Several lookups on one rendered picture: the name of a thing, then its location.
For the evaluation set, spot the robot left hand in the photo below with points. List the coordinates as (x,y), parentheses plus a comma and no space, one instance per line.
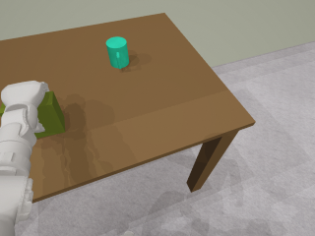
(32,92)

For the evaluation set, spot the table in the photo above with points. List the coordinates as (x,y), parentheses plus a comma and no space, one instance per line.
(167,99)

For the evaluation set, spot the robot left upper arm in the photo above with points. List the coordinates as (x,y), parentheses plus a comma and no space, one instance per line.
(15,202)

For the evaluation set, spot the robot left forearm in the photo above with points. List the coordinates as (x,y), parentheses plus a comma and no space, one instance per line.
(18,124)

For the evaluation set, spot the sponge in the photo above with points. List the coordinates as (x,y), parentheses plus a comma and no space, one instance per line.
(49,114)

